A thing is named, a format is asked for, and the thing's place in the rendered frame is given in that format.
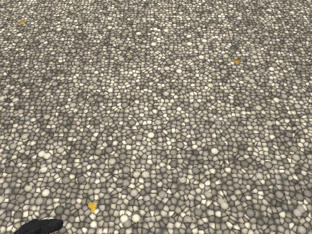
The left robot hand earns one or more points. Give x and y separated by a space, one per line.
44 226

